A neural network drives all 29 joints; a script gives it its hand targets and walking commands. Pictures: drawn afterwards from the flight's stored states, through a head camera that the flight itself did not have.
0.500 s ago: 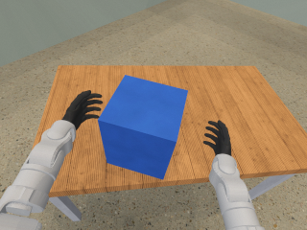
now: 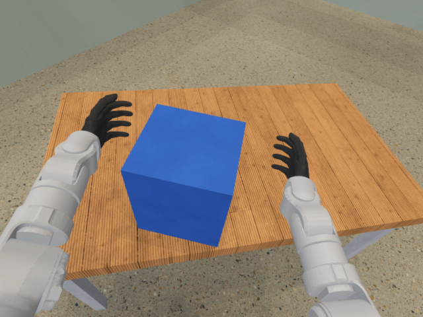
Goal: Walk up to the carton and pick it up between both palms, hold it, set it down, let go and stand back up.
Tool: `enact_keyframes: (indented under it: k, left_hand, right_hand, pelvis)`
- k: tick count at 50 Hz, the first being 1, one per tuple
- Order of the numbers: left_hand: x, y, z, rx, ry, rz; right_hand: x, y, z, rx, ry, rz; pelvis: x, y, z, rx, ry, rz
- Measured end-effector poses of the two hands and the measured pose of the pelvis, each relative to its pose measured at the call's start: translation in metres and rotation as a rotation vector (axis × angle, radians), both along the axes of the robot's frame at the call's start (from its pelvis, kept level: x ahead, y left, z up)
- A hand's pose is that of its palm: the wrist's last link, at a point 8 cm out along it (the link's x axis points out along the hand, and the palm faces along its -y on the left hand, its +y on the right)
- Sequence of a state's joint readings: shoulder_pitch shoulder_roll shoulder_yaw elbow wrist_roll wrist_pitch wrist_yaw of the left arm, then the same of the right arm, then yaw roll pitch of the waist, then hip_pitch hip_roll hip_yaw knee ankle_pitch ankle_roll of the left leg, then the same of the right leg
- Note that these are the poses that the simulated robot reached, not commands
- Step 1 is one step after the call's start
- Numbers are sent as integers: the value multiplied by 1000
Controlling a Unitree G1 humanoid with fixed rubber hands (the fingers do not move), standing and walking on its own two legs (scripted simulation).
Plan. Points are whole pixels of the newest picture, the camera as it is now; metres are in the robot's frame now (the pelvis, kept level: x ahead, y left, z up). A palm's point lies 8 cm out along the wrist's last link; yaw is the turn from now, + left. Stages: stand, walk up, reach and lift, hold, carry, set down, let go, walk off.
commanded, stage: reach and lift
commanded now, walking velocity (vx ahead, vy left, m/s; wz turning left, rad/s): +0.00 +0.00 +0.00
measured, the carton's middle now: (188, 178) +0.44 +0.02 -0.05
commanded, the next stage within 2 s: none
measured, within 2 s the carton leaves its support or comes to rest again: neither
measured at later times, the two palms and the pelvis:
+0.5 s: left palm (101, 114) +0.47 +0.18 +0.13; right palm (296, 158) +0.39 -0.19 +0.10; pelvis +0.01 +0.00 +0.00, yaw +0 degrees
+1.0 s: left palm (114, 144) +0.47 +0.18 +0.04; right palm (284, 175) +0.39 -0.18 +0.03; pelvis +0.01 +0.01 +0.00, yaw -1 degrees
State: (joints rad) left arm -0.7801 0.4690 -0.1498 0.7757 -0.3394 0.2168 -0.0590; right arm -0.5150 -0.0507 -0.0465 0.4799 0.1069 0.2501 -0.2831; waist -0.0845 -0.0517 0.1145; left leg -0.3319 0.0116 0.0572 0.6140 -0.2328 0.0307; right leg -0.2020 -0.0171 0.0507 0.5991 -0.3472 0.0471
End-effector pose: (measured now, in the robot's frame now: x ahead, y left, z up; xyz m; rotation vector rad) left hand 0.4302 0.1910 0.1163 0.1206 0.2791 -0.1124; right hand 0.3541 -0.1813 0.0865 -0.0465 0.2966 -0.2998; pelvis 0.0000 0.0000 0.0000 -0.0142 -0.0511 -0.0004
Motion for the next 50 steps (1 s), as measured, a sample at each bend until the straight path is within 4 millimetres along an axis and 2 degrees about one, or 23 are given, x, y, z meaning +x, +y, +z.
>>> enact_keyframes:
  k: [13,22,28,37,50]
  left_hand:
    - [23,-1,20,-6,-18,37]
    - [34,-3,21,-19,-8,59]
    - [35,-12,4,-32,19,48]
    - [32,-26,-32,-50,52,26]
    - [40,-12,-72,-50,53,44]
  right_hand:
    - [20,-1,17,-15,-15,-3]
    - [31,-3,19,-30,1,-12]
    - [31,-6,5,-23,24,-21]
    - [32,-7,-17,-26,33,-29]
    - [37,-3,-52,-52,67,-30]
  pelvis:
    - [2,0,0,0,23,0]
    - [6,0,0,0,64,-1]
    - [7,0,0,0,79,-1]
    - [7,1,-1,-4,148,-4]
    - [12,7,-5,-12,303,-8]
